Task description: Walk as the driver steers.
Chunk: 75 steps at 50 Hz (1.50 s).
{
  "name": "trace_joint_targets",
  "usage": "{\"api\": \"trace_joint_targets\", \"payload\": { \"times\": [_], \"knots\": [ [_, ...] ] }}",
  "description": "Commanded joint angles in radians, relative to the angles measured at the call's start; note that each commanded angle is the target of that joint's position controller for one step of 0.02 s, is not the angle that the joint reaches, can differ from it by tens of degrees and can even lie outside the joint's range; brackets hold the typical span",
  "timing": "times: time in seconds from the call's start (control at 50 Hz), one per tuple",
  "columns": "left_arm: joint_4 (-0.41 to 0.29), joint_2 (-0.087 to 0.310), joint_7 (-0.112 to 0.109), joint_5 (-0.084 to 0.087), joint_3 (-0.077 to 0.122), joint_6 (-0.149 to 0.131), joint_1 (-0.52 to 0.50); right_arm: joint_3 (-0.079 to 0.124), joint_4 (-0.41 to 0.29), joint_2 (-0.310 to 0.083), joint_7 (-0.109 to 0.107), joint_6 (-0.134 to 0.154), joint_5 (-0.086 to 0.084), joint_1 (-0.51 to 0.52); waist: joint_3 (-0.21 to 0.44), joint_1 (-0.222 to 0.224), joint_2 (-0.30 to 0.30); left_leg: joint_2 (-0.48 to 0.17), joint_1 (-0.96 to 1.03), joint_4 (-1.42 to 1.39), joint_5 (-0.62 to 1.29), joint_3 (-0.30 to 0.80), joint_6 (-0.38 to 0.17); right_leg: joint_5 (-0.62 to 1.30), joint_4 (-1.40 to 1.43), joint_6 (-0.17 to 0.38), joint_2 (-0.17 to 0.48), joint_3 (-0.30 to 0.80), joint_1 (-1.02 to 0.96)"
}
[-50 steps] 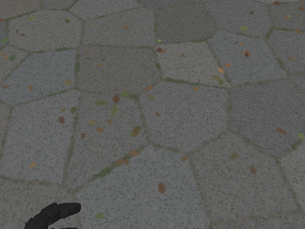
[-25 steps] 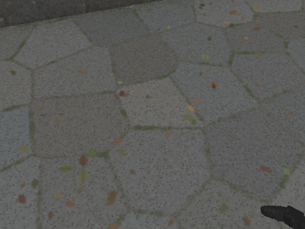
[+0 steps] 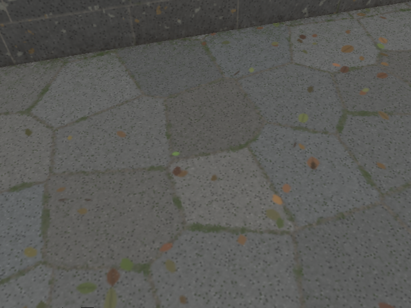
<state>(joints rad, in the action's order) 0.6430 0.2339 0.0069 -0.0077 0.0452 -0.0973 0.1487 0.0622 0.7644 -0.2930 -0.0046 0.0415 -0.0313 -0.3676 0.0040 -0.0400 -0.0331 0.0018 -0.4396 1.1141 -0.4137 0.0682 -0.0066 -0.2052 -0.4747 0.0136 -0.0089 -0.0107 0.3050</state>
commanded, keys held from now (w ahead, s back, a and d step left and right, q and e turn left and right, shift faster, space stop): w+q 0.44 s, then w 0.56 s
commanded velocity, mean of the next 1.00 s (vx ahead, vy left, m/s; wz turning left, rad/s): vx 0.50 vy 0.00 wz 0.36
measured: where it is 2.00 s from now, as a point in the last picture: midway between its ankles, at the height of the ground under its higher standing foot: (130, 216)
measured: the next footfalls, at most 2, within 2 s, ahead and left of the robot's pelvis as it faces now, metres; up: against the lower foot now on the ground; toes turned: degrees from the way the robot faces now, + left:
left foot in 0.36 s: +0.30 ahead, +0.19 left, +0.00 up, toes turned +16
right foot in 0.92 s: +0.66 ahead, +0.09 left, +0.00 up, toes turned +21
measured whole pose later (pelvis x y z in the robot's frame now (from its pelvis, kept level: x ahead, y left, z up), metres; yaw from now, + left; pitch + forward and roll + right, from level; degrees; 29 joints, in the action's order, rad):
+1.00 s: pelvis +0.51 +0.14 -0.01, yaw +23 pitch +2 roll +0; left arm 0.68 0.27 0.04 0.00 0.04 -0.11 0.10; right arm 0.04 0.80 -0.30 0.00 0.05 -0.02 -0.39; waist -0.02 -0.05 -0.02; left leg 0.05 -0.25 1.05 -0.47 0.10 -0.04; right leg -0.16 -0.55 0.05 -0.03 -0.04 0.43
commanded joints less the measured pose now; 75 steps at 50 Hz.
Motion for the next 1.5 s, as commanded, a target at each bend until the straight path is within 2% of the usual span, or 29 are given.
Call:
{"api": "trace_joint_targets", "payload": {
  "times": [0.02,0.16,0.28,0.34,0.36,0.38,0.4,0.42,0.46,0.5,0.6,0.7,0.8,0.86,0.9,0.92,0.94,0.96,0.98,1.02,1.04,1.12,1.3,1.38,1.42,1.44,1.46,1.48,1.5],
  "knots": [
    [-0.012,0.106,0.001,-0.004,0.037,-0.008,0.067,0.023,-0.106,-0.066,0.007,-0.001,0.003,0.061,-0.017,0.051,0.164,-0.105,-0.304,0.052,0.087,0.035,0.011,0.105,0.266,0.173,0.281,0.261,-0.223],
    [0.056,0.18,-0.012,0.004,0.063,-0.015,0.081,0.001,-0.158,-0.02,0.037,-0.007,0.012,0.214,-0.04,0.069,0.108,-0.11,-0.252,-0.251,0.37,-0.008,0.022,0.268,0.311,0.159,0.261,0.007,-0.201],
    [0.1,0.254,-0.012,0.036,0.085,0.007,0.138,0.006,-0.231,-0.056,0.065,-0.012,0.01,0.355,-0.076,0.096,0.102,-0.077,-0.188,-0.44,0.3,-0.085,-0.044,0.317,0.254,0.113,0.306,-0.083,-0.306],
    [0.102,0.283,-0.019,0.048,0.092,0.027,0.131,0.049,-0.201,-0.126,0.06,-0.022,0.018,0.167,0.05,-0.029,0.105,0.043,0.131,-0.535,0.248,-0.182,-0.116,0.75,-0.079,0.062,0.263,-0.177,-0.299],
    [0.095,0.246,-0.024,0.034,0.076,0.026,0.16,0.085,-0.155,-0.195,0.045,-0.029,0.012,-0.008,0.145,-0.1,0.056,0.046,0.423,-0.54,0.289,-0.125,-0.155,0.652,-0.334,0.024,0.221,-0.196,-0.127],
    [0.034,0.123,-0.017,-0.014,0.034,0.013,0.228,0.108,-0.156,-0.328,0.028,-0.027,0.004,-0.04,0.211,-0.031,-0.234,-0.233,0.757,-0.605,0.21,0.393,-0.314,-0.157,-0.735,-0.052,0.069,-0.183,0.327],
    [0.015,0.146,-0.008,0.004,0.025,-0.022,0.184,0.089,-0.197,-0.298,0.035,-0.009,0.007,-0.056,0.402,-0.064,-0.204,-0.345,0.843,-0.788,0.051,0.784,-0.412,-0.4,-0.904,-0.051,-0.013,0.071,0.454],
    [-0.008,0.221,0.0,0.044,0.044,-0.036,0.086,0.068,-0.184,-0.227,0.042,0.006,0.016,-0.034,0.284,-0.088,-0.101,-0.32,0.779,-0.815,0.067,0.66,-0.353,-0.314,-0.92,-0.034,0.037,0.109,0.543],
    [-0.001,0.201,-0.011,0.019,0.036,-0.045,0.06,0.046,-0.185,-0.159,0.038,0.014,0.016,0.075,0.121,-0.013,-0.002,-0.245,0.509,-0.806,0.233,0.426,-0.287,-0.168,-0.77,-0.019,0.114,0.089,0.478],
    [0.017,0.208,-0.012,0.003,0.044,-0.022,0.097,0.027,-0.2,-0.116,0.033,0.018,0.034,0.149,0.085,0.048,-0.033,-0.2,0.334,-0.845,0.403,0.323,-0.27,-0.1,-0.687,-0.026,0.147,0.089,0.345],
    [0.013,0.144,-0.014,-0.005,0.025,0.009,0.027,0.027,-0.137,-0.133,0.014,0.036,0.03,0.1,0.025,0.035,-0.017,-0.167,0.256,-0.911,0.544,0.185,-0.266,0.086,-0.486,-0.07,0.138,0.062,0.36],
    [-0.015,0.117,0.005,0.009,0.012,-0.001,-0.124,0.024,-0.084,-0.144,0.005,0.033,0.021,0.032,-0.027,-0.03,-0.032,-0.147,0.296,-0.923,0.422,0.133,-0.212,0.331,-0.199,-0.06,0.101,0.052,0.341],
    [-0.059,0.121,0.035,0.017,0.009,-0.017,-0.235,0.026,-0.031,-0.156,0.002,0.019,0.017,-0.047,-0.074,-0.07,-0.031,-0.207,0.439,-0.865,0.455,0.176,-0.212,0.264,-0.069,-0.021,0.068,0.042,0.382],
    [-0.06,0.134,0.045,0.017,0.014,-0.022,-0.201,0.031,-0.017,-0.168,-0.004,0.005,0.014,-0.049,-0.056,-0.04,-0.06,-0.226,0.494,-0.802,0.604,0.187,-0.186,0.151,-0.021,0.019,0.038,0.02,0.299],
    [-0.018,0.18,0.035,0.012,0.04,-0.024,-0.03,0.029,-0.022,-0.171,-0.006,-0.001,0.015,-0.016,0.057,0.059,-0.063,-0.167,0.468,-0.614,0.909,0.132,-0.151,0.161,0.022,0.069,-0.012,-0.029,0.028],
    [0.012,0.229,0.027,0.002,0.056,-0.025,0.139,0.015,-0.041,-0.141,-0.007,0.001,0.027,0.001,0.195,0.136,-0.036,-0.123,0.328,-0.396,0.831,0.096,-0.116,0.233,-0.029,0.131,0.089,0.064,-0.259],
    [0.032,0.318,0.021,-0.013,0.08,-0.019,0.271,-0.01,-0.059,-0.061,-0.003,0.018,0.027,-0.099,0.359,0.136,0.182,0.03,-0.052,-0.004,0.409,0.017,-0.035,0.147,-0.022,0.281,0.33,0.458,-0.666],
    [0.054,0.252,0.025,0.012,0.064,-0.012,0.307,-0.013,-0.051,-0.072,0.002,0.034,0.022,-0.105,0.405,0.143,0.296,0.079,-0.233,0.156,-0.153,0.08,-0.019,0.018,0.111,0.325,0.411,0.725,-0.734],
    [0.049,0.205,0.021,0.025,0.048,-0.005,0.245,0.007,-0.067,-0.146,0.009,0.042,0.001,-0.019,0.242,0.148,0.199,0.014,-0.324,0.218,-0.115,0.093,-0.021,-0.097,0.145,0.281,0.383,0.629,-0.61],
    [0.036,0.167,0.02,0.011,0.031,0.006,0.127,0.006,-0.098,-0.134,0.012,0.046,0.01,0.101,0.043,0.096,0.074,-0.072,-0.306,0.11,0.033,0.022,-0.02,-0.03,0.213,0.233,0.297,0.421,-0.318],
    [0.031,0.146,0.021,0.002,0.022,0.001,0.095,0.011,-0.092,-0.127,0.01,0.038,0.021,0.094,0.015,0.064,0.087,-0.103,-0.254,0.054,0.078,0.022,-0.015,0.033,0.245,0.222,0.263,0.364,-0.231],
    [0.054,0.17,0.021,0.007,0.029,-0.015,0.081,0.001,-0.08,-0.071,0.004,0.016,0.027,0.068,-0.006,0.022,0.115,-0.124,-0.197,-0.066,0.176,-0.005,0.022,0.207,0.325,0.243,0.224,0.229,-0.112],
    [0.139,0.218,0.004,0.032,0.04,0.015,0.231,-0.014,-0.161,-0.036,0.032,0.046,0.018,0.371,-0.064,0.127,0.087,-0.073,-0.158,-0.534,0.491,-0.041,0.022,0.236,0.302,0.192,0.209,0.13,-0.208],
    [0.154,0.243,-0.009,0.035,0.051,0.04,0.232,0.003,-0.17,-0.08,0.045,0.064,0.018,0.35,-0.047,0.08,0.116,-0.043,-0.066,-0.625,0.363,-0.029,-0.01,0.288,0.197,0.161,0.25,0.204,-0.287],
    [0.148,0.216,-0.012,0.026,0.04,0.045,0.208,0.036,-0.116,-0.147,0.032,0.07,0.033,0.149,0.084,-0.029,0.102,-0.036,0.25,-0.666,0.406,-0.054,-0.061,0.466,-0.053,0.105,0.162,0.142,-0.23],
    [0.11,0.151,-0.016,-0.003,0.015,0.042,0.201,0.053,-0.1,-0.224,0.021,0.068,0.061,-0.011,0.261,-0.083,-0.008,-0.226,0.542,-0.599,0.625,0.12,-0.128,0.246,-0.359,0.05,0.082,0.087,-0.058],
    [0.115,0.055,-0.012,0.009,-0.012,0.026,0.372,0.062,-0.083,-0.271,0.025,0.055,0.064,-0.029,0.395,-0.009,-0.291,-0.443,0.839,-0.643,0.693,0.495,-0.297,-0.397,-0.673,-0.019,-0.062,0.064,0.293],
    [0.142,0.162,-0.013,0.025,0.012,0.022,0.339,0.042,-0.09,-0.178,0.027,0.048,0.049,-0.041,0.388,-0.055,-0.179,-0.409,0.788,-0.692,0.685,0.526,-0.283,-0.438,-0.773,-0.028,-0.035,0.177,0.345],
    [0.122,0.202,-0.014,0.039,0.026,0.025,0.251,0.026,-0.092,-0.133,0.026,0.047,0.043,0.023,0.253,-0.049,-0.12,-0.378,0.679,-0.691,0.771,0.363,-0.256,-0.39,-0.801,-0.031,-0.004,0.163,0.391]
  ]
}}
